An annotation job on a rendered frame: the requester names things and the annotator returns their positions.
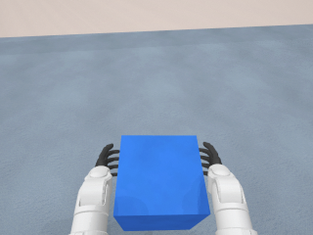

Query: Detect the left robot hand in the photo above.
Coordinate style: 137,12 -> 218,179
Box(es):
95,143 -> 120,177

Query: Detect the right robot hand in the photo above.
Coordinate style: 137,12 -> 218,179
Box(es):
199,142 -> 222,176

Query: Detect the left robot forearm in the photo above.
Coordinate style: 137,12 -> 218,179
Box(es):
68,165 -> 112,235

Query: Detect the right robot forearm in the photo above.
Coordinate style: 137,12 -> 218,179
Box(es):
207,164 -> 258,235

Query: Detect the carton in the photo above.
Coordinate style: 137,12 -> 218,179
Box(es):
113,135 -> 211,231

